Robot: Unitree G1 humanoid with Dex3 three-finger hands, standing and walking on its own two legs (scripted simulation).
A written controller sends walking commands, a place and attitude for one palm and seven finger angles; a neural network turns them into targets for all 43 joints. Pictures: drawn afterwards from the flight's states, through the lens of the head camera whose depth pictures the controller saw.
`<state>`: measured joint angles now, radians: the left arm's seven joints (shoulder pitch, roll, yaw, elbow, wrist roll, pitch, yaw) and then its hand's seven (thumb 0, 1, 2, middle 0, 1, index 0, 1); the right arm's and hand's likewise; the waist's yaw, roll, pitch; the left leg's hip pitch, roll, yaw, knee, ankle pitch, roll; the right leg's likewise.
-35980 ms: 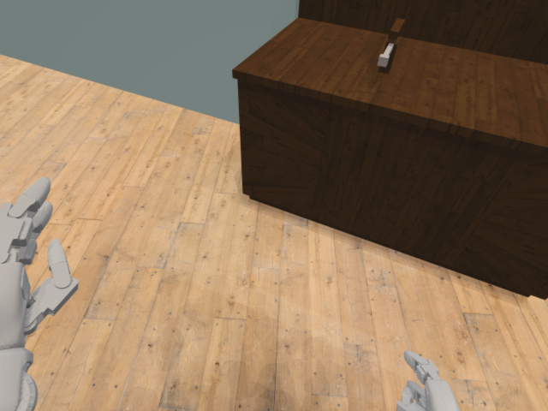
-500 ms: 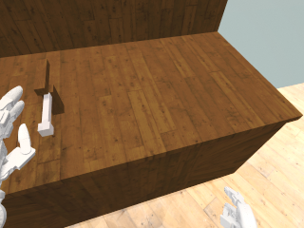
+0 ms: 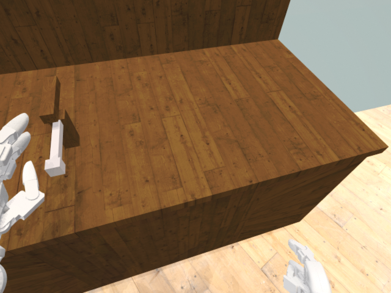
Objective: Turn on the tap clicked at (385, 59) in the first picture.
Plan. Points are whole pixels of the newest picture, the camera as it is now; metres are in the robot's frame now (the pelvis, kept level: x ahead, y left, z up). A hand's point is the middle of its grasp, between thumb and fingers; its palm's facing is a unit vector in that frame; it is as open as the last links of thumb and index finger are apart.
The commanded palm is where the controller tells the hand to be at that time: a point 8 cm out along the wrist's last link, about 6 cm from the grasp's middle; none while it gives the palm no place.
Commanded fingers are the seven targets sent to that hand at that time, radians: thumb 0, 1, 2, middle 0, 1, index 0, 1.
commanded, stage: shuffle to correct the standing spot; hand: left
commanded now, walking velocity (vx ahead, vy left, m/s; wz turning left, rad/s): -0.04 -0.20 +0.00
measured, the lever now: (55, 167) +0.33 +0.31 +0.05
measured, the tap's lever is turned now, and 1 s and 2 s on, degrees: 0 0 0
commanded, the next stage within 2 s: none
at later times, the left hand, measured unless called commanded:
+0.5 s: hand (31, 203) +0.21 +0.25 +0.16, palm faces +0.32 -0.86 -0.40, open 7.4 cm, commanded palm +0.15 +0.29 +0.18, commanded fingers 0.00 0.90 0.90 -0.20 -0.30 -0.20 -0.30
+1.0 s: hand (40, 199) +0.21 +0.24 +0.16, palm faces +0.32 -0.86 -0.40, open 7.4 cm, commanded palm +0.16 +0.28 +0.18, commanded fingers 0.00 0.90 0.90 -0.20 -0.30 -0.20 -0.30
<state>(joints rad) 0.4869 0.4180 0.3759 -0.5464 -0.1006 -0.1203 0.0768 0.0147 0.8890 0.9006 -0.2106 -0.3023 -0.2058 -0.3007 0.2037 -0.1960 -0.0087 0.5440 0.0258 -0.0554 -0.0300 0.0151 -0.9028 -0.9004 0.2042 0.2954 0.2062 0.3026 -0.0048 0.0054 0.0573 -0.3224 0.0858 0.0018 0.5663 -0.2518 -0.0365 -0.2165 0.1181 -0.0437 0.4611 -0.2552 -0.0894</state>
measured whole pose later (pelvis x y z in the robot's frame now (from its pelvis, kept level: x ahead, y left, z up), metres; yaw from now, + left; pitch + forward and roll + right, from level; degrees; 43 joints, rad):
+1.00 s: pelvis +0.00 +0.00 +0.00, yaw +1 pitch +0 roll -1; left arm 0.49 0.40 0.36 -0.55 -0.10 -0.11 0.09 0.01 0.89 0.90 -0.21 -0.30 -0.21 -0.30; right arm 0.21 -0.20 -0.01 0.55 0.03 -0.06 -0.03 0.02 -0.90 -0.90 0.20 0.30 0.21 0.30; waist 0.00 0.01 0.05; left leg -0.33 0.08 -0.01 0.57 -0.25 -0.04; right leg -0.22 0.11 -0.06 0.48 -0.27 -0.09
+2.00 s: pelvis +0.00 +0.00 +0.00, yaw +1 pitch +0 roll -2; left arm 0.49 0.41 0.37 -0.55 -0.11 -0.11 0.10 0.01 0.89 0.90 -0.21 -0.30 -0.21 -0.30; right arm 0.21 -0.20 0.00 0.54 0.03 -0.05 -0.03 0.02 -0.90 -0.90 0.20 0.30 0.21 0.30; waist 0.00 0.02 0.04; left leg -0.33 0.08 -0.02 0.56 -0.24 -0.04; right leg -0.22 0.11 -0.06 0.46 -0.25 -0.09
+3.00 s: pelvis -0.02 +0.06 +0.00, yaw +0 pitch -2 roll -2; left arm 0.34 0.34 0.37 -0.39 -0.03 -0.22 0.10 0.01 0.89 0.90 -0.21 -0.30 -0.20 -0.30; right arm 0.26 -0.18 0.04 0.59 0.01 -0.17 -0.03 0.02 -0.90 -0.90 0.20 0.30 0.21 0.30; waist 0.04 -0.03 0.03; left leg -0.27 -0.02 0.05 0.48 -0.19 0.06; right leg -0.20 0.02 0.00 0.44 -0.21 0.01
